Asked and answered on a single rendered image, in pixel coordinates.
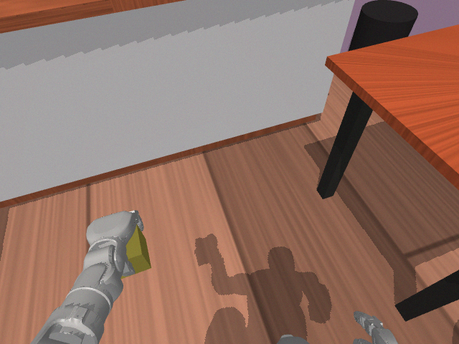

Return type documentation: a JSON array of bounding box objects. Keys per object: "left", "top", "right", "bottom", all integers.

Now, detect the left robot arm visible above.
[{"left": 30, "top": 236, "right": 126, "bottom": 344}]

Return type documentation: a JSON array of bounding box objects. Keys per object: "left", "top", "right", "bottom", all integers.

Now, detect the right robot hand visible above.
[{"left": 353, "top": 311, "right": 398, "bottom": 344}]

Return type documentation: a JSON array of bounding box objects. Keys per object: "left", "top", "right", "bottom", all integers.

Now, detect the table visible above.
[{"left": 317, "top": 24, "right": 459, "bottom": 322}]

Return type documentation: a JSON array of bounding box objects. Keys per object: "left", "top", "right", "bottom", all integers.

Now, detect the left robot hand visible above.
[{"left": 86, "top": 210, "right": 144, "bottom": 277}]

